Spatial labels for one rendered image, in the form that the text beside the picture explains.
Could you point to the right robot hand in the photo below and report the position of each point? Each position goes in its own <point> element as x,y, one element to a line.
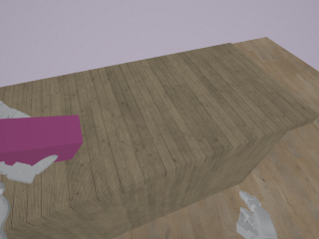
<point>259,223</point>

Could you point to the left robot forearm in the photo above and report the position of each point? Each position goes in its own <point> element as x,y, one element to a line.
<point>4,211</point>

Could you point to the table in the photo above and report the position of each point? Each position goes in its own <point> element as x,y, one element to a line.
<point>159,134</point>

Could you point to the left robot hand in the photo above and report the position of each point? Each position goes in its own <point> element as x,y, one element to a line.
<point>20,171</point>

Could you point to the sponge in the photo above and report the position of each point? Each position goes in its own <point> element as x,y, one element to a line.
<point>29,140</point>

